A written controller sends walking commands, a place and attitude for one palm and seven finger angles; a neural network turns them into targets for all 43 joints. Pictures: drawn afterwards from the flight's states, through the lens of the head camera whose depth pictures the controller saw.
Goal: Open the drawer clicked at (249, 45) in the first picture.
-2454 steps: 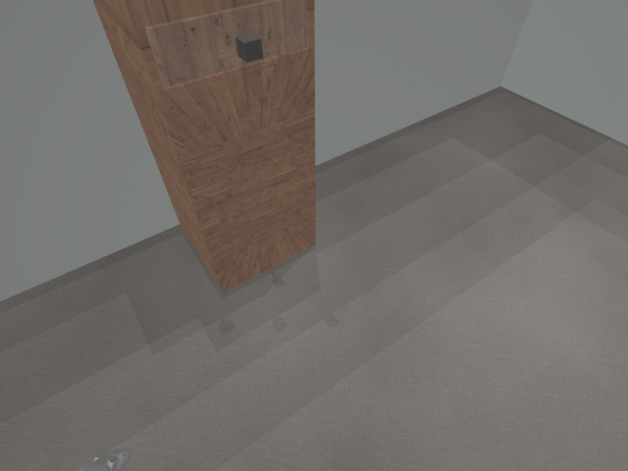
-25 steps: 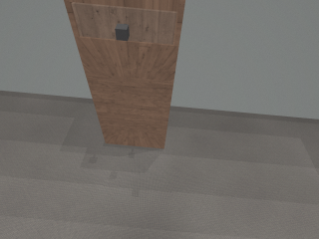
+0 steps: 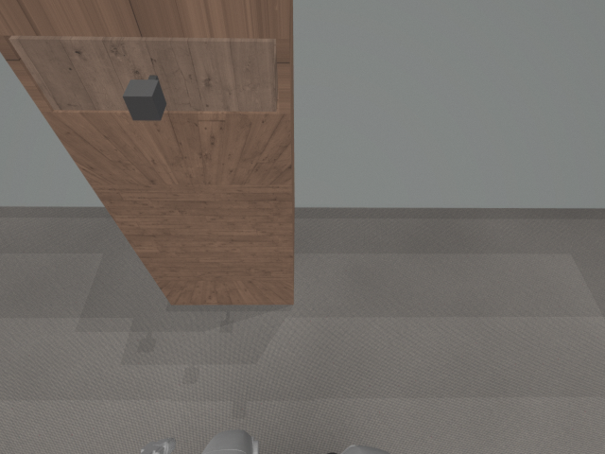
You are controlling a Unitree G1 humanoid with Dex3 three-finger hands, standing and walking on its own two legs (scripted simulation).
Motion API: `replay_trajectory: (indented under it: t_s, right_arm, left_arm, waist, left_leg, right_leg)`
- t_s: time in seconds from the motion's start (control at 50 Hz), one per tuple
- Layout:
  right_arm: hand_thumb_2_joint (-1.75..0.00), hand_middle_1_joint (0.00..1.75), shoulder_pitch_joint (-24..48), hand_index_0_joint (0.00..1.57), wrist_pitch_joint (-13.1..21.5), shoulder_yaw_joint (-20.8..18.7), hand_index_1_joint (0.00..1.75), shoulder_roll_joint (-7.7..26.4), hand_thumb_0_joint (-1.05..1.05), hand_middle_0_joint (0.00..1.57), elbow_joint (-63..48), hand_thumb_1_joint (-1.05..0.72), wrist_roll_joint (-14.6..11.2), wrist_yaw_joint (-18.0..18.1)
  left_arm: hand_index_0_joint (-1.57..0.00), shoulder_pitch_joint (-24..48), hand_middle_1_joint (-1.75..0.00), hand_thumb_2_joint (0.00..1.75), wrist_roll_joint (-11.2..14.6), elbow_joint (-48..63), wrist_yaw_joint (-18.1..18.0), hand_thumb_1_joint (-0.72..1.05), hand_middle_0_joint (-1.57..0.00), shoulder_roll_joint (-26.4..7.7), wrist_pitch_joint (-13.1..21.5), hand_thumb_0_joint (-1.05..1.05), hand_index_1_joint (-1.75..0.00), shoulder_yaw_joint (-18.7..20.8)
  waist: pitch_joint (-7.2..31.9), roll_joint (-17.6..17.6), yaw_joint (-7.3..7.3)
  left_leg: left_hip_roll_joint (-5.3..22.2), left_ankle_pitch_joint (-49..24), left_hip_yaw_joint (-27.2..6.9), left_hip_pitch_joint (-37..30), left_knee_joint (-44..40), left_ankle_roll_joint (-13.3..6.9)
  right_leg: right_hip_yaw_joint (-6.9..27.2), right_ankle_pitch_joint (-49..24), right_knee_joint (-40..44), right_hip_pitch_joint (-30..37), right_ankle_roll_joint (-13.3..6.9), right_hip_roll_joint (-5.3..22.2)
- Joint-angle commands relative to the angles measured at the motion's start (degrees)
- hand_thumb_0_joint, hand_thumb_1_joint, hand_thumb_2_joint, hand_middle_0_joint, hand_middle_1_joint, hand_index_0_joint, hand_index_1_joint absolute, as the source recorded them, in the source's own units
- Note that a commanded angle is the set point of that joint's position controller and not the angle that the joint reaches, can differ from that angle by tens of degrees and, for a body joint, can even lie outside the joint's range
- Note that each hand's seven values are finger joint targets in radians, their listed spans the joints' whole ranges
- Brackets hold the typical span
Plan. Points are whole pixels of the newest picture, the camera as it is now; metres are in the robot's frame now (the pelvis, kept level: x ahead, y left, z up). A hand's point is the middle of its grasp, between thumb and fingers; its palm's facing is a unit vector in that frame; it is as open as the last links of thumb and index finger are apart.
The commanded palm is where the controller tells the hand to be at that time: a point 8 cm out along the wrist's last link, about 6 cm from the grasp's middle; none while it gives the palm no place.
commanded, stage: come to a stop and stand still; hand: left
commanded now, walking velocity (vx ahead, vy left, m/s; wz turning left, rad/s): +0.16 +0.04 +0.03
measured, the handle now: (148, 92) +0.60 +0.25 +0.13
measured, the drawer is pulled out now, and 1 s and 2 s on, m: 0.00 0.00 0.00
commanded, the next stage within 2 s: look again from close up in 1.12 s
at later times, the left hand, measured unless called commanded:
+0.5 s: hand out of the picture +0.09 +0.22 -0.16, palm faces +0.01 -0.96 -0.27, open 7.4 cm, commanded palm none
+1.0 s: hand out of the picture +0.07 +0.16 -0.16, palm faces +0.00 -0.98 -0.20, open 7.3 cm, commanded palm none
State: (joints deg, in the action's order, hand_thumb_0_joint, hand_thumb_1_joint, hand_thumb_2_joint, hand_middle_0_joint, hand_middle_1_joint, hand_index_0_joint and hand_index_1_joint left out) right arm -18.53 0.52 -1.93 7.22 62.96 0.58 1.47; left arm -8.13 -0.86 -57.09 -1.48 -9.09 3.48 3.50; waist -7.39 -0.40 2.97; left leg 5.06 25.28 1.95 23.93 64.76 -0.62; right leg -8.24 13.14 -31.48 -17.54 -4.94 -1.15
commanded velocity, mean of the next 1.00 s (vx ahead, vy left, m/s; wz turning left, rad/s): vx -0.10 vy -0.01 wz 0.00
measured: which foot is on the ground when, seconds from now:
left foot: up 0.00-0.16, down 0.18-0.56, up 0.58-0.76, down 0.78-1.00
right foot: down 0.00-1.00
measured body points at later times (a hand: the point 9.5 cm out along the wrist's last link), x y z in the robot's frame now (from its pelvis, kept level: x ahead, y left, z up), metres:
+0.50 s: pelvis +0.06 +0.01 +0.01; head +0.12 +0.00 +0.45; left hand +0.09 +0.27 -0.14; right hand +0.14 -0.22 -0.15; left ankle +0.11 +0.15 -0.73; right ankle +0.03 -0.10 -0.71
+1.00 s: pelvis +0.02 -0.02 +0.00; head +0.00 -0.01 +0.45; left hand +0.07 +0.21 -0.14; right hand +0.04 -0.25 -0.14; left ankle +0.06 +0.08 -0.73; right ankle +0.04 -0.11 -0.73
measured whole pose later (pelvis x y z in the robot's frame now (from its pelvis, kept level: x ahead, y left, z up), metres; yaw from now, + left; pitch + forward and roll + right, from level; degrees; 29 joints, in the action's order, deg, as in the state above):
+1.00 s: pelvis +0.02 -0.02 +0.00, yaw -2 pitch -2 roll +0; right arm -16.8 -1.4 -0.1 9.7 56.5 1.2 0.6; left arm -16.3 -1.4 -53.9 -1.6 -10.1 -0.4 0.1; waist 0.3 0.4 0.1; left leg 0.2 13.9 4.9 15.7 30.8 -2.5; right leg -3.3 13.5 -30.0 -14.8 -2.0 -0.9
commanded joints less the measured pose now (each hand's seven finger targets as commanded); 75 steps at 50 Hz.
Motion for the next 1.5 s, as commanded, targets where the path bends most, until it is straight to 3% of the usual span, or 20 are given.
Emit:
replay_trajectory:
  t_s: [0.0,0.12,0.18,0.22,0.28,0.36,0.42,0.48,0.5,0.52,0.54,0.56,0.66,0.72,0.76,0.8,0.82,0.88,0.98,1.48]
  right_arm:
    - [-0.90,0.30,-7.0,0.20,-0.2,-0.2,0.30,-0.5,0.00,0.20,-1.9,-0.90,0.5,-1.1]
    - [-0.90,0.30,-2.8,0.20,0.1,0.6,0.30,2.2,0.00,0.20,-2.9,-0.90,0.4,-0.6]
    - [-0.90,0.30,-0.2,0.20,0.6,-0.3,0.30,10.0,0.00,0.20,-4.4,-0.90,0.4,0.3]
    - [-0.90,0.30,2.6,0.20,-0.2,-0.4,0.30,10.5,0.00,0.20,-5.0,-0.90,0.3,0.6]
    - [-0.90,0.30,2.2,0.20,-1.0,-1.3,0.30,12.2,0.00,0.20,-6.1,-0.90,0.2,1.4]
    - [-0.90,0.30,1.1,0.20,-1.7,-3.2,0.30,16.3,0.00,0.20,-6.9,-0.90,0.6,2.2]
    - [-0.90,0.30,5.2,0.20,-1.9,-3.5,0.30,16.2,0.00,0.20,-8.1,-0.90,1.1,2.6]
    - [-0.90,0.30,9.3,0.20,-2.5,-3.3,0.30,15.0,0.00,0.20,-9.3,-0.90,0.7,1.9]
    - [-0.90,0.30,8.3,0.20,-2.7,-2.9,0.30,12.2,0.00,0.20,-9.5,-0.90,0.2,1.4]
    - [-0.90,0.30,8.9,0.20,-0.5,-2.9,0.30,12.0,0.00,0.20,-12.0,-0.90,-0.9,0.5]
    - [-0.90,0.30,8.8,0.20,-1.5,-2.3,0.30,8.1,0.00,0.20,-14.8,-0.90,0.0,-1.0]
    - [-0.90,0.30,8.5,0.20,-1.7,-2.4,0.30,7.1,0.00,0.20,-15.1,-0.90,0.0,-1.5]
    - [-0.90,0.30,7.2,0.20,-2.0,-1.4,0.30,6.1,0.00,0.20,-15.7,-0.90,-0.3,-1.3]
    - [-0.90,0.30,2.2,0.20,-1.7,-0.8,0.30,6.0,0.00,0.20,-13.0,-0.90,0.1,-1.3]
    - [-0.90,0.30,0.3,0.20,-0.8,-0.7,0.30,9.4,0.00,0.20,-12.0,-0.90,0.7,-1.3]
    - [-0.90,0.30,2.0,0.20,-0.4,-0.7,0.30,11.5,0.00,0.20,-12.7,-0.90,1.2,-1.0]
    - [-0.90,0.30,4.0,0.20,-0.3,-0.4,0.30,11.1,0.00,0.20,-12.2,-0.90,1.1,-0.8]
    - [-0.90,0.30,5.7,0.20,-0.3,0.2,0.30,10.1,0.00,0.20,-12.1,-0.90,0.8,-0.7]
    - [-0.90,0.30,0.9,0.20,-0.7,0.4,0.30,8.5,0.00,0.20,-9.4,-0.90,1.0,-0.9]
    - [-0.90,0.30,-3.1,0.20,1.6,2.0,0.30,5.5,0.00,0.20,-0.2,-0.90,-0.1,0.2]
  left_arm:
    - [-0.20,-6.0,-0.30,0.90,-0.5,0.1,0.5,0.90,-0.20,-6.6,0.4,0.00,-0.30,0.5]
    - [-0.20,-6.2,-0.30,0.90,0.2,-0.7,0.1,0.90,-0.20,-5.5,-0.6,0.00,-0.30,-0.4]
    - [-0.20,-10.2,-0.30,0.90,0.6,-0.9,-0.8,0.90,-0.20,-3.9,-1.9,0.00,-0.30,-1.1]
    - [-0.20,-10.7,-0.30,0.90,0.1,-1.3,-0.8,0.90,-0.20,-4.8,-2.7,0.00,-0.30,-1.0]
    - [-0.20,-10.5,-0.30,0.90,0.2,-0.4,-0.4,0.90,-0.20,-7.3,-3.3,0.00,-0.30,-0.2]
    - [-0.20,-9.6,-0.30,0.90,0.1,2.1,0.1,0.90,-0.20,-7.6,-4.9,0.00,-0.30,0.6]
    - [-0.20,-9.4,-0.30,0.90,0.0,2.9,0.4,0.90,-0.20,-6.6,-5.5,0.00,-0.30,0.9]
    - [-0.20,-14.5,-0.30,0.90,-0.6,1.7,0.6,0.90,-0.20,-6.6,-5.4,0.00,-0.30,0.9]
    - [-0.20,-14.1,-0.30,0.90,-1.2,1.9,0.4,0.90,-0.20,-9.5,-5.0,0.00,-0.30,1.1]
    - [-0.20,-13.0,-0.30,0.90,-1.2,3.4,-1.8,0.90,-0.20,-8.2,-3.6,0.00,-0.30,-0.1]
    - [-0.20,-10.8,-0.30,0.90,-1.0,7.1,-2.0,0.90,-0.20,-12.2,-3.0,0.00,-0.30,0.1]
    - [-0.20,-9.5,-0.30,0.90,-1.3,8.0,-2.0,0.90,-0.20,-12.3,-2.8,0.00,-0.30,-0.5]
    - [-0.20,-7.1,-0.30,0.90,-1.3,9.9,-2.2,0.90,-0.20,-11.2,-2.3,0.00,-0.30,0.0]
    - [-0.20,-5.8,-0.30,0.90,-0.6,9.9,-1.8,0.90,-0.20,-10.9,-3.2,0.00,-0.30,-0.8]
    - [-0.20,-7.1,-0.30,0.90,0.1,9.8,-1.5,0.90,-0.20,-8.1,-4.0,0.00,-0.30,-1.4]
    - [-0.20,-9.7,-0.30,0.90,0.0,9.4,-1.2,0.90,-0.20,-6.7,-3.8,0.00,-0.30,-2.0]
    - [-0.20,-8.8,-0.30,0.90,-0.3,8.2,-1.0,0.90,-0.20,-7.1,-4.0,0.00,-0.30,-1.9]
    - [-0.20,-11.6,-0.30,0.90,-0.5,6.0,-0.2,0.90,-0.20,-6.8,-3.5,0.00,-0.30,-2.1]
    - [-0.20,-10.0,-0.30,0.90,-0.4,5.2,-0.2,0.90,-0.20,-8.4,-2.9,0.00,-0.30,-1.8]
    - [-0.20,-14.9,-0.30,0.90,0.0,-5.0,-0.8,0.90,-0.20,-3.6,-1.6,0.00,-0.30,-3.8]
  waist:
    - [6.8,4.1,-0.06]
    - [7.7,3.5,-0.54]
    - [9.3,-5.4,-2.91]
    - [4.6,-4.2,-3.16]
    - [9.2,-7.1,-2.33]
    - [14.0,-10.8,-1.09]
    - [13.9,-8.4,-2.33]
    - [13.1,-3.0,-5.48]
    - [11.1,7.7,-4.81]
    - [15.0,14.8,-5.22]
    - [14.2,16.8,-4.57]
    - [11.2,5.0,-3.33]
    - [7.9,12.4,-2.37]
    - [3.8,8.0,-0.75]
    - [1.2,-3.7,-1.43]
    - [1.5,-10.3,-3.56]
    - [0.9,-12.9,-3.77]
    - [2.4,-3.7,-5.26]
    - [2.5,3.3,-2.65]
    - [4.8,0.7,-3.20]
  left_leg:
    - [1.5,-5.7,0.5,-4.7,-12.7,0.9]
    - [-1.3,-18.5,-0.2,-12.4,-34.3,2.2]
    - [8.7,-42.8,-9.1,-13.1,-39.3,-3.3]
    - [7.8,-39.2,-7.8,-10.1,-39.5,-3.3]
    - [8.7,-51.8,-7.8,-15.5,-38.6,-4.4]
    - [16.7,-62.6,-13.8,-22.8,-41.4,-11.4]
    - [16.8,-56.4,-12.7,-20.8,-40.0,-11.9]
    - [9.3,-33.8,-6.6,-10.3,-36.3,-5.2]
    - [2.9,-18.4,-3.4,-5.2,-32.0,-1.6]
    - [-0.5,-7.3,3.6,-6.0,-25.4,2.2]
    - [-4.3,-1.2,0.8,-0.4,-15.0,1.2]
    - [-4.7,-0.4,0.4,-0.5,-11.9,1.2]
    - [-4.1,0.2,0.0,-0.3,-16.7,0.1]
    - [-4.8,-7.8,1.6,-12.2,-31.9,-0.3]
    - [2.0,-8.2,-7.7,-12.2,-40.9,-3.1]
    - [9.2,-0.6,-17.0,-2.5,-49.8,-7.5]
    - [8.0,3.4,-16.7,0.6,-52.0,-7.3]
    - [3.8,6.8,-9.2,2.8,-48.5,-4.6]
    - [-0.7,2.7,-3.8,-3.7,-42.3,-2.4]
    - [1.7,-14.2,-4.2,-9.9,-45.0,-2.5]
  right_leg:
    - [12.1,-13.7,18.3,-2.3,-6.5,15.6]
    - [8.4,-21.4,11.1,2.2,-1.6,11.5]
    - [5.8,-4.2,6.7,4.2,4.2,6.1]
    - [6.4,-4.9,6.6,3.6,4.2,5.9]
    - [5.1,-11.8,0.8,4.4,4.5,5.5]
    - [6.6,18.9,-15.6,-4.0,4.8,1.9]
    - [9.9,19.1,-16.9,-4.7,4.4,2.6]
    - [7.0,-0.6,3.1,7.9,5.1,2.4]
    - [14.7,-6.8,11.3,9.1,3.8,6.9]
    - [18.6,-30.4,10.7,9.7,5.3,12.2]
    - [23.6,-25.1,9.6,8.0,1.2,16.3]
    - [22.4,-22.8,8.4,4.7,-2.5,15.9]
    - [16.7,-26.7,6.7,4.3,-5.3,13.9]
    - [15.3,-0.3,8.8,-6.5,-1.8,10.7]
    - [12.6,13.8,5.0,-10.9,1.9,4.7]
    - [7.0,10.0,0.3,-2.4,3.7,1.5]
    - [6.9,8.8,-1.2,1.0,3.6,1.6]
    - [9.6,5.3,4.5,6.9,3.0,3.0]
    - [16.4,21.3,14.7,-1.4,1.5,6.9]
    - [11.9,-3.2,9.5,5.0,2.4,6.5]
